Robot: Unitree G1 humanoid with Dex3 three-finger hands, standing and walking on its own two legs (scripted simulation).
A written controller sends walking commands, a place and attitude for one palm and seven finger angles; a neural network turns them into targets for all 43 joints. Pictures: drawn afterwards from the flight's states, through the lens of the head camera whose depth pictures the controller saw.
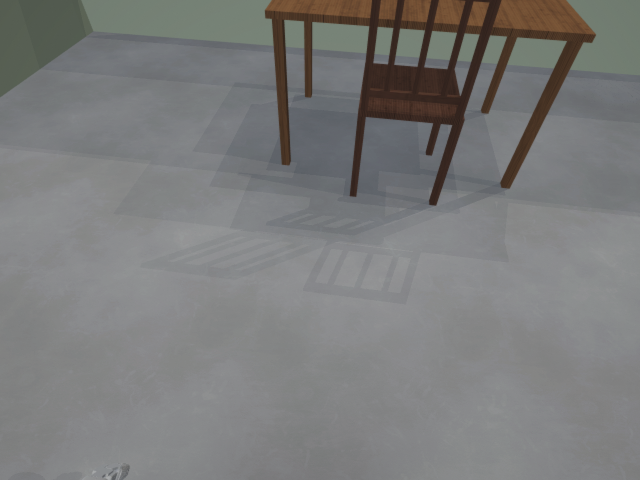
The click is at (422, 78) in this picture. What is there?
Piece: chair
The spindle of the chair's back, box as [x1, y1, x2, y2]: [412, 0, 438, 93]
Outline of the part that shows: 438,0 431,0 412,93 418,92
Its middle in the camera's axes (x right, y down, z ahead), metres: +0.36 -0.65 +1.33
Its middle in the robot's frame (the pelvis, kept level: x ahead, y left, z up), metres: +1.45 -0.29 -0.07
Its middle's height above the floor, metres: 0.70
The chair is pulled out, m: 0.00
